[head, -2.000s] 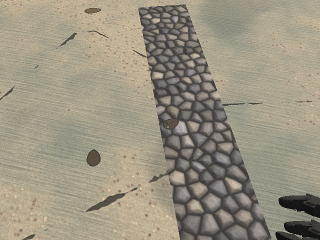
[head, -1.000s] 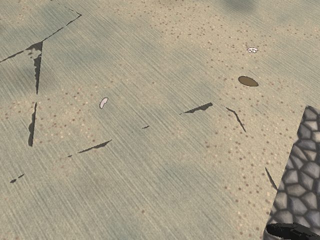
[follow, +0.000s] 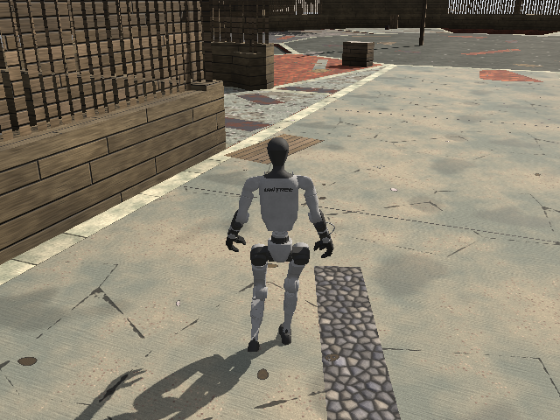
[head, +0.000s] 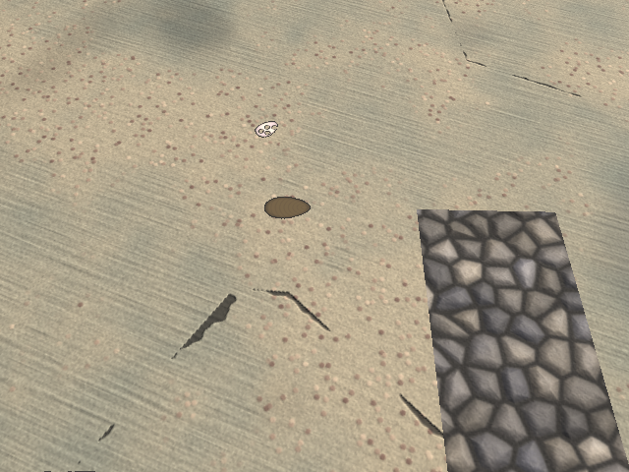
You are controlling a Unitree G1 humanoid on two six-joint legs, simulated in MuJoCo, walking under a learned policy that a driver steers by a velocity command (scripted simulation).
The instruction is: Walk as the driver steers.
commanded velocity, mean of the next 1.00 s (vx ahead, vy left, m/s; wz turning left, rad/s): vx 0.05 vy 0.00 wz -0.90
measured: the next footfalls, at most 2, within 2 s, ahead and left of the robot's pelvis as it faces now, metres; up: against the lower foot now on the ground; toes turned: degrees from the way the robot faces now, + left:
left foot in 0.36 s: +0.30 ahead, +0.13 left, +0.00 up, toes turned -32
right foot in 0.80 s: +0.08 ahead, -0.05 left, +0.00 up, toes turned -50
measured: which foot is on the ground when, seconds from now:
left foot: up 0.00-0.34, down 0.36-0.80, up 0.82-1.00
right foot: down 0.00-0.36, up 0.38-0.78, down 0.80-1.00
